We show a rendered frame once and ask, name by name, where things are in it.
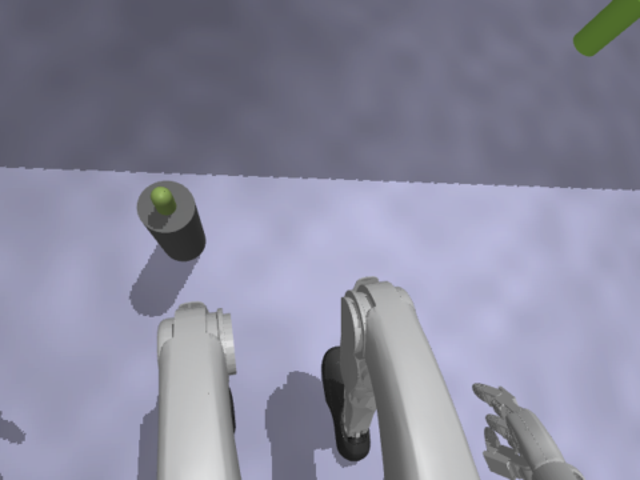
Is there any right robot hand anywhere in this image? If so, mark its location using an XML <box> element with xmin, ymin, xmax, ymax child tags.
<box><xmin>472</xmin><ymin>383</ymin><xmax>566</xmax><ymax>480</ymax></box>

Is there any right robot arm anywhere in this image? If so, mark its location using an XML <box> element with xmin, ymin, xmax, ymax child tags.
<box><xmin>532</xmin><ymin>462</ymin><xmax>586</xmax><ymax>480</ymax></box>

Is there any right robot foot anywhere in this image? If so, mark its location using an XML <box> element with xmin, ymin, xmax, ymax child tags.
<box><xmin>322</xmin><ymin>346</ymin><xmax>370</xmax><ymax>461</ymax></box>

